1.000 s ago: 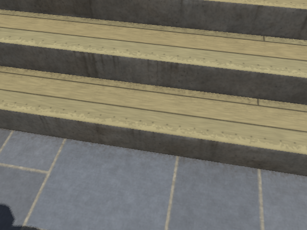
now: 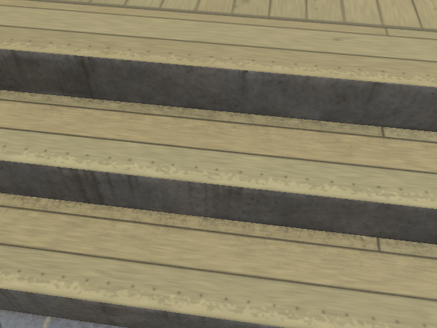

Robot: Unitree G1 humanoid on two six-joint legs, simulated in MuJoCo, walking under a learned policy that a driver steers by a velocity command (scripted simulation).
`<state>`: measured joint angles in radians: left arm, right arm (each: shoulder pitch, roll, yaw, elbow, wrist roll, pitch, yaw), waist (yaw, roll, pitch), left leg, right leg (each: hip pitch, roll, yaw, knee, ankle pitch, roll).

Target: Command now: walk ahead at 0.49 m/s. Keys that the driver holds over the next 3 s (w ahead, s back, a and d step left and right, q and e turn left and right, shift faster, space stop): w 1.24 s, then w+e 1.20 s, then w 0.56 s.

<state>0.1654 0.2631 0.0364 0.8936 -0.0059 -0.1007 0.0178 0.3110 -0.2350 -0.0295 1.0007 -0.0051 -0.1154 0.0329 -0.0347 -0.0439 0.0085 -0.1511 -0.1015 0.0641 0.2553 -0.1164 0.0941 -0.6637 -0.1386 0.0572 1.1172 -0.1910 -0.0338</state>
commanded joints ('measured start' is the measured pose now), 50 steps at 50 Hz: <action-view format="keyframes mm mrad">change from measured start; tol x64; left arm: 1 20 38 6 -41 10 5 7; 50 140 -110 -36 -81 14 24 -110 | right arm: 1 -50 -137 -20 -63 4 -16 -20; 50 -34 71 35 44 -112 31 47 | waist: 1 45 74 31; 50 100 5 35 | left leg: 1 -101 270 -170 -166 193 159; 12 147 286 -128 240 587 69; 15 -582 11 -112 1102 -438 -48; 31 -1440 188 -53 1889 -453 4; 42 198 362 -605 451 -226 209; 50 -320 299 -332 134 -241 8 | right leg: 1 15 -23 -15 -150 141 31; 15 1045 -303 621 -789 291 -333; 37 430 -47 -77 -1208 474 -176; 40 639 -111 -112 -629 1646 -138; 43 172 239 69 529 76 -31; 50 -500 223 319 943 348 -306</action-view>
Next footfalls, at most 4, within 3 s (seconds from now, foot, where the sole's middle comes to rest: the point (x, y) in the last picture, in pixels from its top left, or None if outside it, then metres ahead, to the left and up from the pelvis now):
0.26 right None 0.28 -0.14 -0.78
0.80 left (188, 270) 0.62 0.09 -0.61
1.42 right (235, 150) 0.92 -0.06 -0.44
1.88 left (179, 40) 1.26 0.11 -0.27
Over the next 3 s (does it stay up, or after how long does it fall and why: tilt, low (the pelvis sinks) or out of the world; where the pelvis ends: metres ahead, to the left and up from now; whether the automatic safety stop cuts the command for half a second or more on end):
stays up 1.61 -0.25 0.48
